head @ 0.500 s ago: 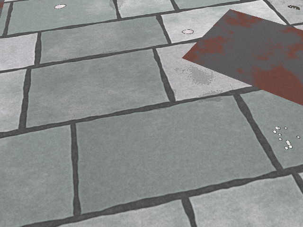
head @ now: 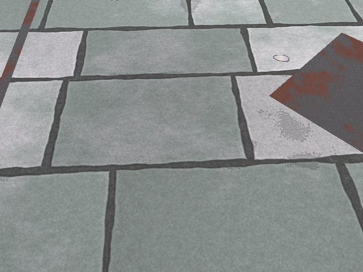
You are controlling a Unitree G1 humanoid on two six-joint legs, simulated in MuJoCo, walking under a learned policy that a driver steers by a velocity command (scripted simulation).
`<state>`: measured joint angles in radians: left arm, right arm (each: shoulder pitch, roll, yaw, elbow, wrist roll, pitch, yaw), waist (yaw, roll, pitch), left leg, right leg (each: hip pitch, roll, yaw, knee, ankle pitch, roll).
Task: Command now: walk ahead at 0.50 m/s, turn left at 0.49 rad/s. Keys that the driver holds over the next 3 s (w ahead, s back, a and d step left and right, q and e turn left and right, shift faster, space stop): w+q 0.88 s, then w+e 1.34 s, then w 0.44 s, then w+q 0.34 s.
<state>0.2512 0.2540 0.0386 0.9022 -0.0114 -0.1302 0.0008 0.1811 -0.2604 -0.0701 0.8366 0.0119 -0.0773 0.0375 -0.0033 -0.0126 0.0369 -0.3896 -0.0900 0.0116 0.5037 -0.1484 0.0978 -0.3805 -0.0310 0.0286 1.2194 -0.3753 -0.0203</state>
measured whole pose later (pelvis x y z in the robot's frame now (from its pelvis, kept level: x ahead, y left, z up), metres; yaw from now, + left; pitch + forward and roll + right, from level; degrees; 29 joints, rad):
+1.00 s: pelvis +0.49 +0.12 -0.01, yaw +33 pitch +2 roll -1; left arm 0.28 0.30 0.06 0.85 -0.03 -0.09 -0.01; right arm 0.14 -0.28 -0.06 0.64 0.01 -0.05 0.04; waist 0.03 -0.01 0.05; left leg -0.44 -0.04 0.05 0.60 -0.20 0.08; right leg -0.32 -0.09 -0.02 1.19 -0.45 0.00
